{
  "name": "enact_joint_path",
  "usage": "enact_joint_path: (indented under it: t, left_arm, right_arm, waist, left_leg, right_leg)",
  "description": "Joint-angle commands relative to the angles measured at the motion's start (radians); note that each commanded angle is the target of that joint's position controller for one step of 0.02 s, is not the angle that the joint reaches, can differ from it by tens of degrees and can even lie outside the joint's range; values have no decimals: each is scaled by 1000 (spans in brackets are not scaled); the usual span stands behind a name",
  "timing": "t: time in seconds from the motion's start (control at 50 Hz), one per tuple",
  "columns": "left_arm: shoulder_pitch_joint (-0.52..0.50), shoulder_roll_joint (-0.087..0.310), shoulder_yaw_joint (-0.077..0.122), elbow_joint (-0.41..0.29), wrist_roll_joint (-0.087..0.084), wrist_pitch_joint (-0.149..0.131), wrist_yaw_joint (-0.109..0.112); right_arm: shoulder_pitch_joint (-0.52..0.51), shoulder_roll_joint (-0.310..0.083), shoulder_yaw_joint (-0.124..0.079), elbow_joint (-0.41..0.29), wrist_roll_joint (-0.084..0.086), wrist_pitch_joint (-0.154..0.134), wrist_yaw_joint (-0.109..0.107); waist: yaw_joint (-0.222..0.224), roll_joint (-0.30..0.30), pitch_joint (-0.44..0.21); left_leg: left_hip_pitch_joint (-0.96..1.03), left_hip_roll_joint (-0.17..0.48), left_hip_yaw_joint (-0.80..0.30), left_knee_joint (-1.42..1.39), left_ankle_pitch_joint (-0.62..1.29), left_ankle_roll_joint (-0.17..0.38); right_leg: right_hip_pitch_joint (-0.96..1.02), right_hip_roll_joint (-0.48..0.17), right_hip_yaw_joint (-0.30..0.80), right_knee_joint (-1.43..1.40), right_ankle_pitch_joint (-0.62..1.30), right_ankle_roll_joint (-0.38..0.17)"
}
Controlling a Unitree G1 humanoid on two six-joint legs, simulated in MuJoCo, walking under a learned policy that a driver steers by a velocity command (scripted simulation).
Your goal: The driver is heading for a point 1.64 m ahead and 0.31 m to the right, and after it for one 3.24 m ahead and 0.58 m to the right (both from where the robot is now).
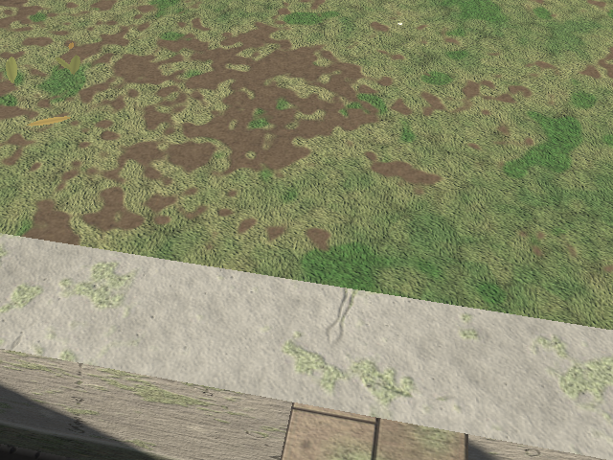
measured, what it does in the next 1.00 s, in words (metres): stands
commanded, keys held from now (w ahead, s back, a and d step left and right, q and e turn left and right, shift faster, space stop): no key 0.82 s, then w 0.18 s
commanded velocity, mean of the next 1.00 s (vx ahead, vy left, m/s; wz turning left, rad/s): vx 0.03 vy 0.00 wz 0.00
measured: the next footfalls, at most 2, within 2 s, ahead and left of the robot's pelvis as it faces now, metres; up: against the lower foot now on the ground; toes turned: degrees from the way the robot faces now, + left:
right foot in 1.32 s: +0.26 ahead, -0.15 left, +0.00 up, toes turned -12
left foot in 1.84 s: +0.51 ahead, -0.03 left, +0.00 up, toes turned +15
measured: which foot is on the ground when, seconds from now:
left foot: down 0.00-1.00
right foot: down 0.00-0.94, up 0.96-1.00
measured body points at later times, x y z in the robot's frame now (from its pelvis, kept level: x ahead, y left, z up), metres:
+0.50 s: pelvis +0.00 -0.01 +0.00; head +0.01 +0.00 +0.45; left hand +0.04 +0.21 -0.16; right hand +0.04 -0.23 -0.15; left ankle -0.06 +0.04 -0.75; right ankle +0.00 -0.08 -0.75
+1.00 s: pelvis +0.01 -0.01 +0.00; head +0.00 -0.01 +0.45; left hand +0.06 +0.25 -0.14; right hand +0.00 -0.28 -0.14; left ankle -0.06 +0.04 -0.75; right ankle +0.00 -0.09 -0.74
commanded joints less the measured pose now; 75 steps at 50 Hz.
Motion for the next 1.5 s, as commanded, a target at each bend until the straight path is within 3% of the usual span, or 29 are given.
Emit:
enact_joint_path:
  t: [0.02, 0.64, 0.66, 0.68, 0.72, 0.84, 0.86, 0.88, 0.92, 0.96, 0.98, 1.0, 1.02, 1.06, 1.1, 1.16, 1.24, 1.26, 1.28, 1.3, 1.32, 1.34, 1.36, 1.38, 1.4, 1.42, 1.44, 1.46, 1.5]
  left_arm:
    - [26, 73, 9, -17, 0, -9, 0]
    - [24, 89, -2, -22, -8, -5, 2]
    - [-41, 259, 47, -17, 115, 38, 76]
    - [-64, 237, 48, -38, 117, 57, 101]
    - [-58, 175, 35, -43, 87, 74, 114]
    - [-72, 192, 39, -63, 87, 77, 101]
    - [20, 63, 5, -33, -55, 16, 32]
    - [16, 123, 15, -34, -72, 5, 12]
    - [-8, 229, 41, -56, -47, 2, -9]
    - [-59, 219, 45, -71, -32, -4, -40]
    - [-98, 203, 46, -77, -43, -3, -57]
    - [-137, 205, 51, -88, -59, 3, -73]
    - [-101, 212, 60, -82, -61, 7, -78]
    - [5, 194, 65, -65, -28, 17, -84]
    - [-29, 158, 59, -107, -6, 28, -89]
    - [-127, 93, 33, -190, -18, 36, -104]
    - [-103, 121, 25, -252, -2, 31, -120]
    - [-71, 138, 29, -257, 1, 30, -117]
    - [84, 181, 44, -223, 33, 27, -103]
    - [252, 224, 71, -181, 37, 20, -89]
    - [479, 278, 96, -139, 13, 1, -74]
    - [552, 309, 89, -159, -44, -23, -70]
    - [400, 284, 79, -201, -66, -28, -69]
    - [247, 287, 85, -240, -59, -45, -48]
    - [189, 264, 91, -239, -69, -64, -36]
    - [164, 173, 71, -220, -78, -75, -32]
    - [148, 67, 42, -192, -87, -68, -32]
    - [114, 3, 19, -195, -84, -58, -29]
    - [92, 33, 19, -215, -46, -44, -44]
  right_arm:
    - [25, -66, -8, -26, 1, -9, 0]
    - [50, -92, 7, -6, 3, -7, -15]
    - [78, -225, -27, -12, -109, -9, -68]
    - [87, -248, -36, -13, -92, -3, -93]
    - [90, -201, -28, -23, -48, 4, -113]
    - [144, -192, -45, -17, -55, 17, -144]
    - [124, -60, -1, 3, 26, -1, -59]
    - [114, -119, -14, 3, 47, -2, -33]
    - [68, -231, -43, -20, 27, -2, 7]
    - [161, -260, -56, -3, -1, -6, 40]
    - [213, -272, -63, -2, -5, -9, 52]
    - [253, -283, -74, 2, 5, -13, 69]
    - [271, -270, -77, 5, 26, -22, 86]
    - [225, -224, -77, 0, 52, -38, 86]
    - [202, -172, -65, -14, 47, -51, 77]
    - [270, -183, -74, 6, 40, -60, 76]
    - [251, -219, -91, 9, 1, -87, 81]
    - [210, -224, -93, 1, -14, -94, 82]
    - [173, -219, -94, -6, -52, -103, 92]
    - [109, -201, -83, -22, -84, -107, 95]
    - [-29, -197, -81, -72, -92, -97, 98]
    - [10, -208, -106, -132, 0, -91, 110]
    - [189, -212, -120, -82, 76, -84, 108]
    - [237, -209, -116, -67, 66, -72, 86]
    - [205, -179, -100, -58, 19, -61, 54]
    - [129, -96, -69, -57, -26, -50, 33]
    - [84, -5, -41, -87, -45, -44, 26]
    - [53, 30, -26, -120, -55, -33, 24]
    - [-10, 6, -29, -186, -71, -27, 23]
  waist:
    - [3, 18, 18]
    - [2, 11, 21]
    - [-35, -61, 33]
    - [-38, -5, 15]
    - [-31, 56, -6]
    - [-34, 25, 43]
    - [17, 59, 11]
    - [8, 61, 79]
    - [2, 51, 96]
    - [-60, 64, 150]
    - [-96, 81, 178]
    - [-142, 115, 198]
    - [-130, 75, 184]
    - [-63, 45, 148]
    - [-47, 37, 177]
    - [-95, 53, 161]
    - [-105, 115, 162]
    - [-75, 102, 162]
    - [3, 59, 116]
    - [97, -9, 47]
    - [240, -162, -20]
    - [196, -310, -136]
    - [98, -244, -206]
    - [47, -170, -210]
    - [35, -9, -160]
    - [26, 115, -58]
    - [-21, 99, 22]
    - [-56, 56, 59]
    - [-71, 22, -33]
  left_leg:
    - [-28, 239, -144, -18, 258, -33]
    - [-20, 250, -150, -7, 237, 3]
    - [62, 306, -206, 16, 401, -44]
    - [109, 307, -208, 42, 496, -60]
    - [118, 320, -218, 59, 578, -56]
    - [42, 277, -232, 5, 212, 21]
    - [-50, 223, -201, -48, -97, 20]
    - [-102, 212, -211, -78, -223, 36]
    - [-97, 215, -254, -55, -416, 67]
    - [15, 288, -378, -59, -550, 110]
    - [87, 353, -464, -101, -600, 136]
    - [133, 425, -531, -138, -557, 177]
    - [173, 443, -542, -114, -493, 190]
    - [131, 410, -443, -57, -332, 163]
    - [-29, 356, -343, -67, -255, 116]
    - [-138, 272, -244, -50, -197, 64]
    - [-348, 228, -199, -5, -387, 41]
    - [-364, 229, -208, 46, -385, 47]
    - [-346, 214, -190, 190, -341, 23]
    - [-382, 187, -157, 407, -209, 5]
    - [-547, 134, -97, 768, -310, -23]
    - [-862, 32, -98, 1173, -533, -50]
    - [-1042, 76, -169, 1425, -270, -67]
    - [-1061, 135, -153, 1612, -128, -105]
    - [-980, 212, -128, 1673, -43, -146]
    - [-861, 265, -113, 1616, 9, -166]
    - [-776, 287, -105, 1524, 30, -156]
    - [-743, 294, -95, 1455, 22, -136]
    - [-702, 263, -32, 1347, 75, -116]
  right_leg:
    - [18, -175, 180, -45, 156, -45]
    - [51, -186, 194, -54, 247, -49]
    - [13, -158, 239, -107, 219, -16]
    - [-13, -142, 225, -95, 206, 3]
    - [5, -139, 224, -101, 183, 17]
    - [48, -124, 208, -122, 258, 24]
    - [139, -154, 151, -170, 122, -25]
    - [88, -125, 146, -132, -29, -46]
    - [-35, -80, 116, -56, -238, -63]
    - [-287, -40, 55, 107, -308, -54]
    - [-434, -11, -12, 239, -294, -36]
    - [-578, -30, -14, 476, -347, -19]
    - [-688, -70, 35, 704, -363, 1]
    - [-776, -139, 85, 947, -282, 34]
    - [-746, -179, 70, 930, -181, 55]
    - [-649, -150, -42, 764, -128, 99]
    - [-307, -61, -120, 554, -195, 59]
    - [-230, -40, -111, 493, -209, 32]
    - [-92, -9, -98, 400, -231, 5]
    - [91, 5, -83, 349, -205, 4]
    - [279, -110, 70, 242, -339, 28]
    - [441, -429, 662, -37, -736, 108]
    - [478, -509, 1085, -220, -631, 67]
    - [406, -533, 1048, -178, -403, 67]
    - [202, -505, 781, -84, -188, 67]
    - [-71, -425, 494, -17, -114, 53]
    - [-289, -322, 317, 21, -96, 40]
    - [-421, -242, 196, 31, -81, 38]
    - [-412, -176, 91, 29, 14, -10]
Over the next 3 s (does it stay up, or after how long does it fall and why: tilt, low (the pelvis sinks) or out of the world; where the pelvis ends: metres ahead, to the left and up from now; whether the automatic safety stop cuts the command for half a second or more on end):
stays up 0.94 -0.09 -0.02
